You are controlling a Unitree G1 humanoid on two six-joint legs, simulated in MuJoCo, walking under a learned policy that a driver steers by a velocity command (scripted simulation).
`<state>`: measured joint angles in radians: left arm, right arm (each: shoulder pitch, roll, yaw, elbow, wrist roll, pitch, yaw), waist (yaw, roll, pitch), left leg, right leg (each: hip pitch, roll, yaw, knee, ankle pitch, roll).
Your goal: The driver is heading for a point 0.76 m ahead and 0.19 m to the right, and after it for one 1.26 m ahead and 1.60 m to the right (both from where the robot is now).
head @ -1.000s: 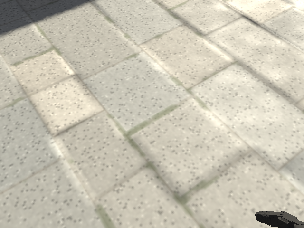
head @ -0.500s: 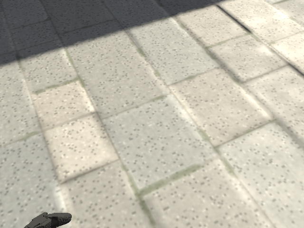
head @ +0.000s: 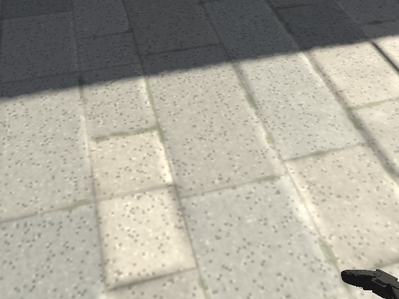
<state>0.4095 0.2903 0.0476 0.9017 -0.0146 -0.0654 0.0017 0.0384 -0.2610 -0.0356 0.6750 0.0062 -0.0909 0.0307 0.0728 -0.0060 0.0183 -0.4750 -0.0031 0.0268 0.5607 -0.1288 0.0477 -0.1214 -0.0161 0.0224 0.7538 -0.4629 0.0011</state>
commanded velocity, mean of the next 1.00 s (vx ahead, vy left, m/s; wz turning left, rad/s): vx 0.50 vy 0.00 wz -0.39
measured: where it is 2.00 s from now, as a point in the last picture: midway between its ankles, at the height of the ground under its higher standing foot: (269, 228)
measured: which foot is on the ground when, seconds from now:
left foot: down 0.00-0.52, up 0.54-0.96, down 0.98-1.00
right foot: up 0.00-0.48, down 0.50-1.00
